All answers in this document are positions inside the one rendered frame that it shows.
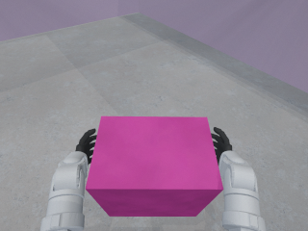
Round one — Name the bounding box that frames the carton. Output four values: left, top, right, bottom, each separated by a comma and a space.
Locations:
86, 115, 224, 217

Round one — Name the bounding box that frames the robot right forearm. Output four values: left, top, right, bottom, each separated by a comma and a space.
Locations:
218, 150, 267, 231

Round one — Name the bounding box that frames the robot left forearm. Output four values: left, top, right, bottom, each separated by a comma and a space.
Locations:
39, 151, 89, 231

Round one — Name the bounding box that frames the robot left hand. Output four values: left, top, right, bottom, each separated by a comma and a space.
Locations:
75, 128, 97, 165

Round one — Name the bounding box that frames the robot right hand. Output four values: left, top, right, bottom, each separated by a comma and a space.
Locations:
211, 127, 233, 165

